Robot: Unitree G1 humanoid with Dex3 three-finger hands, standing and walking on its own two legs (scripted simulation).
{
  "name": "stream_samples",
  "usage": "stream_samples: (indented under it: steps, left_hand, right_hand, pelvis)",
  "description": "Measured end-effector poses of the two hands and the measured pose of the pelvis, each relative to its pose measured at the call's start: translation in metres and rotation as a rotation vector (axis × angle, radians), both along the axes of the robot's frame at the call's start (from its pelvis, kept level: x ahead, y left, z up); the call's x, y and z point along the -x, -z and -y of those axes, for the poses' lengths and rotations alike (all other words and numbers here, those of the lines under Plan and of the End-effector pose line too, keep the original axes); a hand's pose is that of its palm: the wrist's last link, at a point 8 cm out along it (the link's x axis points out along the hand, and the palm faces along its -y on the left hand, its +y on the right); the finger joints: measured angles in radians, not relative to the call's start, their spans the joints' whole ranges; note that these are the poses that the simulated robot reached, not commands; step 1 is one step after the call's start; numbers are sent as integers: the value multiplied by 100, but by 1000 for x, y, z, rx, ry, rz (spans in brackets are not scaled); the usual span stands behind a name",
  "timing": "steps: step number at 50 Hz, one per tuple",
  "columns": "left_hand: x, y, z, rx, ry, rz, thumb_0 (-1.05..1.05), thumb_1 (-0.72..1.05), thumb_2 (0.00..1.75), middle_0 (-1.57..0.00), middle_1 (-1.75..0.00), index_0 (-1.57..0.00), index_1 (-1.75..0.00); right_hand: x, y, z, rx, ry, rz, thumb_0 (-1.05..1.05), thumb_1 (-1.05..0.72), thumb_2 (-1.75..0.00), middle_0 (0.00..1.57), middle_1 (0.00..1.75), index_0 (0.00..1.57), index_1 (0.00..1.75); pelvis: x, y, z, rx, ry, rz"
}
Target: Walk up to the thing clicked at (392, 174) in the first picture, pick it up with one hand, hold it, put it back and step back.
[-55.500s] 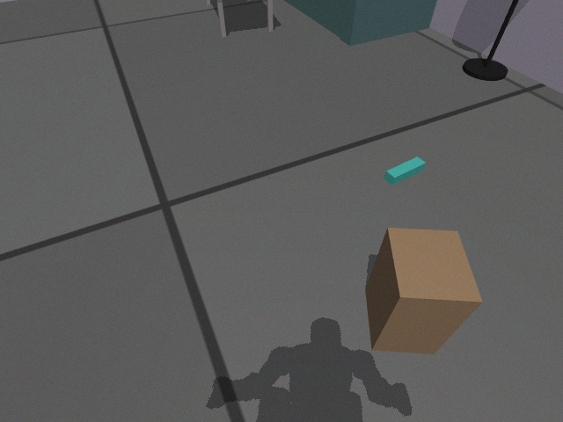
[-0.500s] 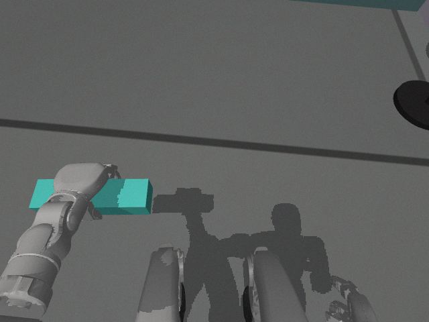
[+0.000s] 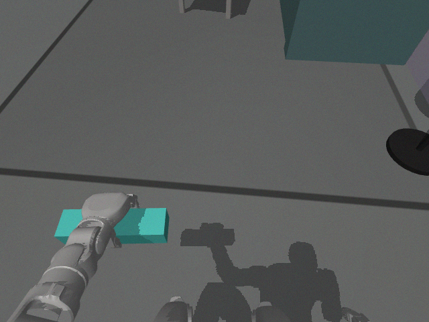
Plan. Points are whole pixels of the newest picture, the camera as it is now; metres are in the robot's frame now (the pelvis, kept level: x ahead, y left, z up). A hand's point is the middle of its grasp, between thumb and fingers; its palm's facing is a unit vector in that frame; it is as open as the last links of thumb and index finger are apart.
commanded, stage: lift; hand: left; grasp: from above
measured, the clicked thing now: (115, 226) +0.34 +0.24 -0.10
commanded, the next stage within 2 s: hold in 0.14 s
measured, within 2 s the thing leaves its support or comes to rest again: neither
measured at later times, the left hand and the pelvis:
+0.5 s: hand (110, 212) +0.33 +0.22 -0.02, palm faces -0.46 -0.03 -0.89, open 9.2 cm; pelvis +0.03 +0.00 +0.04, yaw +0 degrees
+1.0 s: hand (109, 213) +0.32 +0.21 +0.01, palm faces -0.46 -0.03 -0.89, open 9.2 cm; pelvis +0.02 -0.01 +0.05, yaw +0 degrees
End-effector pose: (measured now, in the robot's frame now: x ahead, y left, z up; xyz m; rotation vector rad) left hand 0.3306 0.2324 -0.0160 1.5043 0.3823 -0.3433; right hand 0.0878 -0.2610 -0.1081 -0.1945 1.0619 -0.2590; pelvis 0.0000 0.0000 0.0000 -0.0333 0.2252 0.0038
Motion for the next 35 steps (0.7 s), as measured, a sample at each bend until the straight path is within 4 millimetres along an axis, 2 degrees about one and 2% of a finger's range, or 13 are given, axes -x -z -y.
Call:
stream_samples:
  steps: [14, 25, 35]
  left_hand:
    - [-4, -34, 5, 1, -2, -19, -1, 11, 48, -69, -59, -72, -56]
    - [-9, -56, 10, 0, 18, -17, -1, 12, 48, -69, -59, -72, -56]
    - [-5, -69, 15, 3, 31, -19, -1, 12, 49, -68, -60, -71, -57]
  right_hand:
    - [-21, -27, -1, -18, 1, 18, 1, -91, -90, 20, 29, 20, 30]
    - [-45, -41, 1, -21, -6, 63, 1, -91, -90, 20, 29, 20, 30]
    - [-58, -49, 2, -27, -13, 96, 1, -90, -90, 20, 29, 20, 30]
  pelvis:
    - [-18, -29, 0, -16, 5, 59]
    - [-27, -40, 2, -23, 9, 96]
    - [-29, -45, 5, -28, 11, 121]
